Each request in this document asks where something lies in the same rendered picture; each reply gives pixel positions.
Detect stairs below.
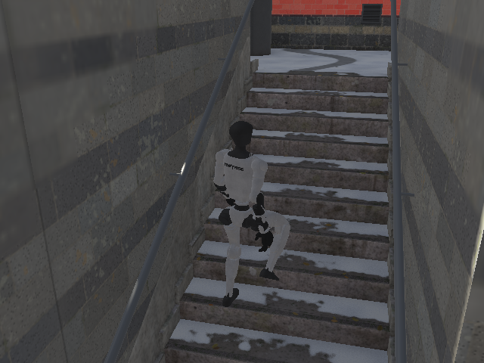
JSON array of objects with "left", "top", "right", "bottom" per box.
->
[{"left": 164, "top": 73, "right": 390, "bottom": 363}]

